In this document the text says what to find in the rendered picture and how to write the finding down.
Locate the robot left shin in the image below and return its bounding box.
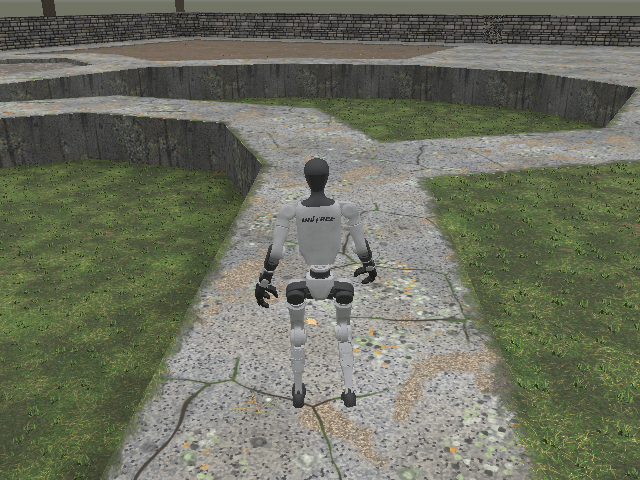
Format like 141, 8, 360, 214
290, 329, 305, 394

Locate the robot left forearm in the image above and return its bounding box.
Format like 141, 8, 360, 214
258, 244, 279, 288

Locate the left robot hand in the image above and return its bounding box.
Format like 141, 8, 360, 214
255, 283, 278, 308

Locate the right robot hand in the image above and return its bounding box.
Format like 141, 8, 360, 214
354, 267, 377, 284

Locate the right robot thigh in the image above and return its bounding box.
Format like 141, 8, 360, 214
334, 278, 354, 342

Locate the right robot upper arm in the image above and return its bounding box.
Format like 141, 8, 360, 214
339, 201, 368, 255

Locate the robot right forearm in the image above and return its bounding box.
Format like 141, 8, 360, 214
357, 239, 375, 271

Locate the left robot upper arm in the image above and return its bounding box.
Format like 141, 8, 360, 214
270, 202, 297, 260

